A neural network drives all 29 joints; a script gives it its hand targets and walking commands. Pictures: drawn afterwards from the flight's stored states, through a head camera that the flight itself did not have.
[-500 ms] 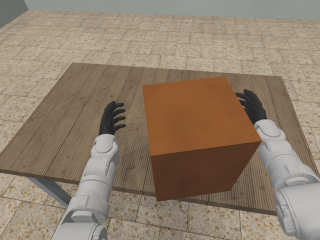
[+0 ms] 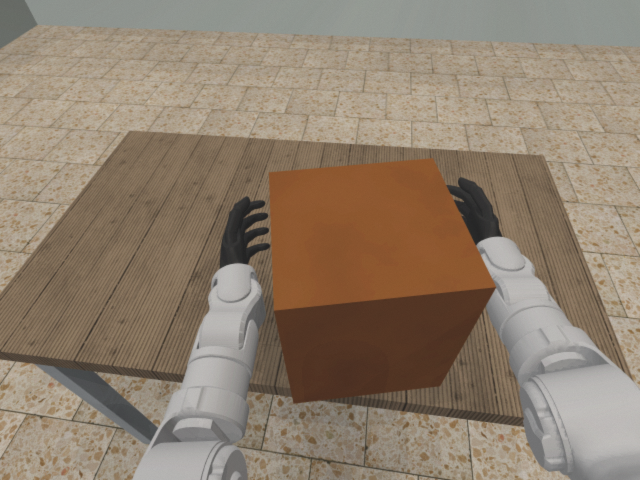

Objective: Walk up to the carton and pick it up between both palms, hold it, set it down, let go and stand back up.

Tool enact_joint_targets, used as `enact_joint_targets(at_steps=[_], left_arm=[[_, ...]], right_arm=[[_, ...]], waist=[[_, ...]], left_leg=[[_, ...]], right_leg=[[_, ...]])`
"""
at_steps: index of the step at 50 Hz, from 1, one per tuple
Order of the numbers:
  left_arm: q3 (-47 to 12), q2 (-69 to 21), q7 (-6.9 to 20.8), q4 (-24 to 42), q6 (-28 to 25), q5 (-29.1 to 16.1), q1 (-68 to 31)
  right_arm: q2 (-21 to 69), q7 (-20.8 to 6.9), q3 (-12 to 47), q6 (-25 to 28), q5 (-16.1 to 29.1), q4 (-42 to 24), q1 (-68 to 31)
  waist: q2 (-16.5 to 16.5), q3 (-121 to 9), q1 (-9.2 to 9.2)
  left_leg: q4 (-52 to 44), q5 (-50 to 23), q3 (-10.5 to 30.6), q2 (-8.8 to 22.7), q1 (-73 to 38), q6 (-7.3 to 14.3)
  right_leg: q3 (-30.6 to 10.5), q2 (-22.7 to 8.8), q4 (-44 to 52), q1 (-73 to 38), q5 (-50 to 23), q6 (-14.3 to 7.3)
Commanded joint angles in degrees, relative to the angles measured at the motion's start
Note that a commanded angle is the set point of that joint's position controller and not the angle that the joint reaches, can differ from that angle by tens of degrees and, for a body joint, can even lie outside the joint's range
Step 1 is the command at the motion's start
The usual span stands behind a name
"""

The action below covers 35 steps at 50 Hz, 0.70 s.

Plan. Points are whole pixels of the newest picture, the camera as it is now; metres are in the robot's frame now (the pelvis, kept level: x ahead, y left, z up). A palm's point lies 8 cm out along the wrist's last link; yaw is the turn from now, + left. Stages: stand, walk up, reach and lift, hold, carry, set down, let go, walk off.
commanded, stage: reach and lift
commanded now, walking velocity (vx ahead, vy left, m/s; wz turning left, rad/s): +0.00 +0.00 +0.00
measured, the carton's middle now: (360, 286) +0.38 +0.03 +0.04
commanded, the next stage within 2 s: none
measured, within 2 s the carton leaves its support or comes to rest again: leaves its support in 1.68 s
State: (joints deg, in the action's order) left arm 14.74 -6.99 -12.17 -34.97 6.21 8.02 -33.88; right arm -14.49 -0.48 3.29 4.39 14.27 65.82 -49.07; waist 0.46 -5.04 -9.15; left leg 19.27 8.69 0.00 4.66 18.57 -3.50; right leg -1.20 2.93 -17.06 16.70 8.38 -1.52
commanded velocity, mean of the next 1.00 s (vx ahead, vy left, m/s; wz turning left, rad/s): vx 0.00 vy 0.00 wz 0.00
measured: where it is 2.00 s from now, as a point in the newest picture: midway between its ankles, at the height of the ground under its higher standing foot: outside the picture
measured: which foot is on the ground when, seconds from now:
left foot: down 0.00-1.00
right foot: down 0.00-1.00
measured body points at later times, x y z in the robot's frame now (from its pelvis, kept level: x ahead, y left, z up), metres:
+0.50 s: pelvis +0.00 -0.01 +0.00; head +0.03 -0.01 +0.45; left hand +0.37 +0.19 +0.09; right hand +0.45 -0.10 +0.08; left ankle +0.00 +0.15 -0.75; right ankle -0.01 -0.10 -0.75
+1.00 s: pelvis +0.00 +0.00 +0.00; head +0.03 +0.00 +0.45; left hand +0.37 +0.20 +0.09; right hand +0.45 -0.10 +0.08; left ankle +0.00 +0.15 -0.75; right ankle -0.01 -0.10 -0.75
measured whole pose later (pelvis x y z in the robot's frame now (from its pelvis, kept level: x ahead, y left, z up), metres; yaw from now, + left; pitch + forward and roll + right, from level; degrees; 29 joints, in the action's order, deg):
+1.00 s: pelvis +0.00 +0.00 +0.00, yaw +1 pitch +6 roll -1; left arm 17.5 -7.6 -11.7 -33.9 6.8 11.3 -34.7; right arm -10.6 2.0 -1.6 2.5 9.7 63.5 -48.0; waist 0.0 -3.6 -8.1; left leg 18.7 8.4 0.6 4.6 16.8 -3.6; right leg -0.3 2.9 -16.4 14.5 8.4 -1.8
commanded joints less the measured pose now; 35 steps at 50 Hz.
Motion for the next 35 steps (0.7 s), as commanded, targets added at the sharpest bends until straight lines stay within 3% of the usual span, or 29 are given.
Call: enact_joint_targets(at_steps=[1, 15, 35], left_arm=[[-0.9, 1.1, -0.1, 9.3, -1.0, 1.1, -18.7], [-1.8, -0.5, -0.3, 7.5, -0.5, 0.2, -21.0], [-2.7, -3.2, -0.2, 6.8, -1.5, 1.2, -22.2]], right_arm=[[-1.2, 1.2, 0.0, 1.4, -0.2, -8.8, -23.5], [0.6, 3.5, 0.6, 0.6, 0.2, -8.9, -24.8], [4.5, 3.0, -1.6, 0.2, -2.2, -9.0, -24.4]], waist=[[-3.3, -23.1, -1.77], [-3.3, -21.4, -1.01], [-2.9, -21.3, -0.43]], left_leg=[[2.5, -23.2, -4.0, -4.8, -10.6, 1.2], [2.7, -20.9, -3.9, -4.7, -11.4, 1.1], [2.7, -21.8, -3.3, -4.6, -13.0, 1.2]], right_leg=[[1.6, 1.7, -0.5, -12.3, -14.8, 2.5], [1.5, 1.6, -0.2, -10.6, -12.4, 2.5], [1.8, 1.4, 1.1, -9.2, -9.5, 2.3]])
